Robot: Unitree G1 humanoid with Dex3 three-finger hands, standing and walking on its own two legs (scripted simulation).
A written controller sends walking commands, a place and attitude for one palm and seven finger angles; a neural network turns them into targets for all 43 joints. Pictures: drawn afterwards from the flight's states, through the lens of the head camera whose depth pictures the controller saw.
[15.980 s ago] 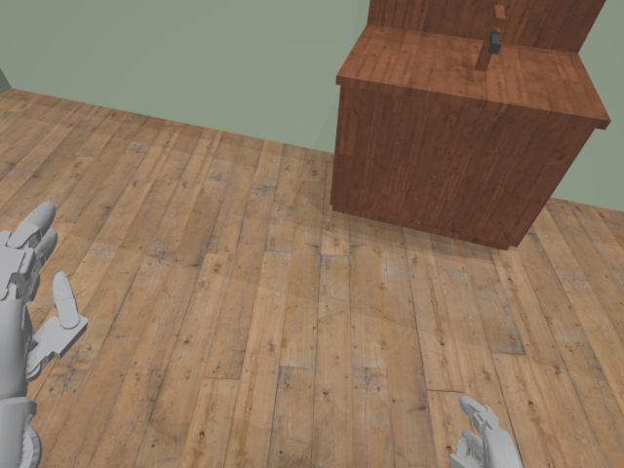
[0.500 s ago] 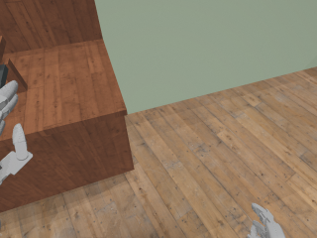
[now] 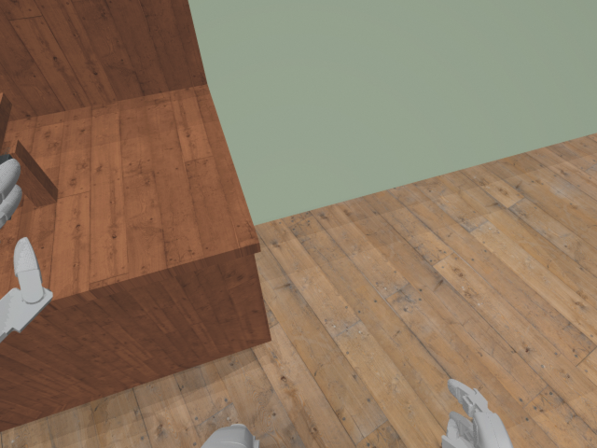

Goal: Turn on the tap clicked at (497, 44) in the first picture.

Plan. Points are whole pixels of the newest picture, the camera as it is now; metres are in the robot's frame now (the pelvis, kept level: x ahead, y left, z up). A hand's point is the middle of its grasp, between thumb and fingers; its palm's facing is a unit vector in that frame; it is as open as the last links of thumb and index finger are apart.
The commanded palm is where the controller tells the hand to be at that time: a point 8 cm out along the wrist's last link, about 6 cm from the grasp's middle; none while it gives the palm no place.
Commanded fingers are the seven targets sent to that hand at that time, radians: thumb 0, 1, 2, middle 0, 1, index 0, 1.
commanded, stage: shuffle to correct the standing spot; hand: left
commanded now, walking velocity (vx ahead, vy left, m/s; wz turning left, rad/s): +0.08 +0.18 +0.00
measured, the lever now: out of the picture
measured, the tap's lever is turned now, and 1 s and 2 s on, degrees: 0 0 0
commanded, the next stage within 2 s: come to a stop and stand still in 0.06 s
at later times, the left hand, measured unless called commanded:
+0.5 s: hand (20, 239) +0.28 +0.31 +0.17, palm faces +0.41 -0.83 -0.37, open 7.4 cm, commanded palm +0.21 +0.34 +0.18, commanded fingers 0.00 0.90 0.90 -0.20 -0.30 -0.20 -0.30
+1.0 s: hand (65, 298) +0.24 +0.27 +0.12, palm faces +0.15 -0.92 -0.37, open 7.4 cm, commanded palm +0.19 +0.34 +0.18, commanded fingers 0.00 0.90 0.90 -0.20 -0.30 -0.20 -0.30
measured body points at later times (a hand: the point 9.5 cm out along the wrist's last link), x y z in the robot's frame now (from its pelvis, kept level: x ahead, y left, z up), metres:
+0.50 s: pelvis +0.04 +0.06 +0.00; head +0.06 +0.07 +0.45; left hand +0.25 +0.36 +0.19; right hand +0.20 -0.15 -0.09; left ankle +0.07 +0.17 -0.73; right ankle +0.03 -0.06 -0.73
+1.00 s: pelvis +0.01 +0.07 +0.00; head +0.02 +0.07 +0.45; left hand +0.22 +0.32 +0.14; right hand +0.15 -0.18 -0.07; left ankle +0.07 +0.17 -0.73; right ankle +0.03 -0.06 -0.73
